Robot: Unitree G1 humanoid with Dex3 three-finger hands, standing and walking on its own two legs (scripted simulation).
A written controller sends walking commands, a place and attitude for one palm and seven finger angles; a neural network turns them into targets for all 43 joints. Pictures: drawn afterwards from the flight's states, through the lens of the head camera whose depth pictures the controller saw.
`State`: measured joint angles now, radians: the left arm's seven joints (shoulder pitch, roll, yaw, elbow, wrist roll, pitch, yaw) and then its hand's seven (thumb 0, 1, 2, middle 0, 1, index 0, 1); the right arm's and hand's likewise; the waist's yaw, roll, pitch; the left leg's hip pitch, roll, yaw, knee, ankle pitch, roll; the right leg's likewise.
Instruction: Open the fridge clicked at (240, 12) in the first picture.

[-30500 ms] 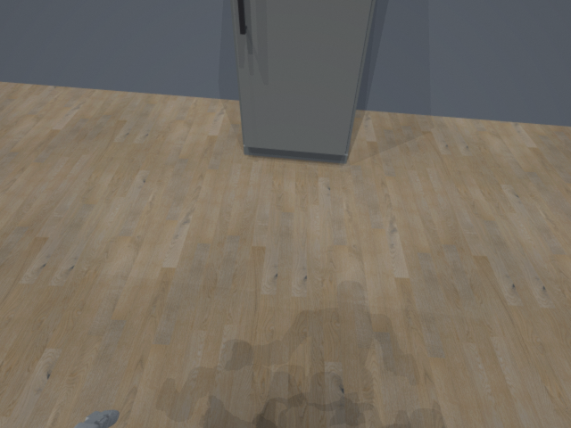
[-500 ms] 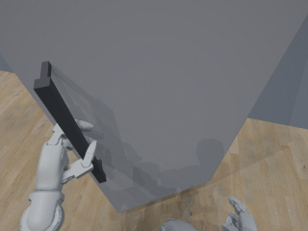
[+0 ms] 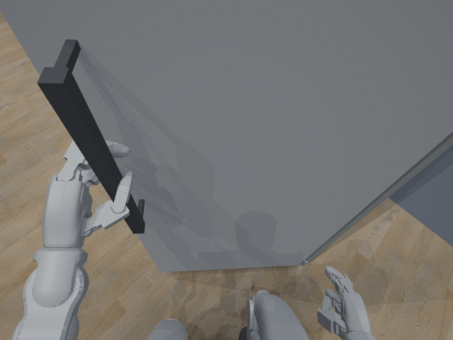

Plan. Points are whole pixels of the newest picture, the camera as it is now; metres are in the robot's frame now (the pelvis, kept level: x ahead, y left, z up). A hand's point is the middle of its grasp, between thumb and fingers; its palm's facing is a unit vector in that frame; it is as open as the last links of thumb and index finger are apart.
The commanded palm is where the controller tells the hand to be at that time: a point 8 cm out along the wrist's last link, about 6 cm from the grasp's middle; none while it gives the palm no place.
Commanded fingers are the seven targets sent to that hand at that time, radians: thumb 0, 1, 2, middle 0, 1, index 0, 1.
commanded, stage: walk backward, drawing the door open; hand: left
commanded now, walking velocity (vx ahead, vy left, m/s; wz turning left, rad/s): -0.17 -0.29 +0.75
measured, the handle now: (115, 168) +0.33 +0.18 +0.12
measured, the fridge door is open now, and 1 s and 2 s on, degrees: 51 81 76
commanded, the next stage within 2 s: stop walking and hold the door back in 0.64 s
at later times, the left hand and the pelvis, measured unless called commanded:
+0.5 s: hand (157, 329) +0.13 +0.09 +0.13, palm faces +0.56 -0.80 -0.22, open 6.2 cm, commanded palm +0.07 +0.12 +0.12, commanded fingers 0.00 0.90 0.90 -0.45 -1.40 -0.45 -1.40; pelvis -0.04 -0.19 -0.01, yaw +22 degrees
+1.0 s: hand out of the picture +0.07 +0.04 +0.13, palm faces +0.83 -0.49 -0.27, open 5.8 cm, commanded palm +0.03 +0.08 +0.12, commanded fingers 0.00 0.90 0.90 -0.45 -1.40 -0.45 -1.40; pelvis -0.04 -0.35 +0.00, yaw +39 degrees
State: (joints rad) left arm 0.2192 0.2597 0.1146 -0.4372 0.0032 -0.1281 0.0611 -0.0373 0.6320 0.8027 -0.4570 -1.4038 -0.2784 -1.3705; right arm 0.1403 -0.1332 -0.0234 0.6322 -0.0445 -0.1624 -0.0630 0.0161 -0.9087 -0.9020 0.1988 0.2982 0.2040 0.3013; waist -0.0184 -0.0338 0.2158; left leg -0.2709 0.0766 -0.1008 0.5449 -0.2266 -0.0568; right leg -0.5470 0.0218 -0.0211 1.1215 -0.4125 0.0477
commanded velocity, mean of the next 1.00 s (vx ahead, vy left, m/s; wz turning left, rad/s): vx -0.07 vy -0.08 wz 0.53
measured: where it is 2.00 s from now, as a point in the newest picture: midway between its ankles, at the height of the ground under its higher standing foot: outside the picture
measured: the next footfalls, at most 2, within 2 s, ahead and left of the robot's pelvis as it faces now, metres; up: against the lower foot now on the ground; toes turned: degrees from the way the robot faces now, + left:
right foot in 0.14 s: +0.08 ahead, -0.24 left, +0.00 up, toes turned +6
left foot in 0.42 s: -0.03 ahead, -0.07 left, +0.00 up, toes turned +26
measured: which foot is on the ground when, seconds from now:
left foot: down 0.00-0.14, up 0.16-0.40, down 0.42-0.76, up 0.78-1.00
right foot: up 0.00-0.12, down 0.14-0.42, up 0.44-0.74, down 0.76-1.00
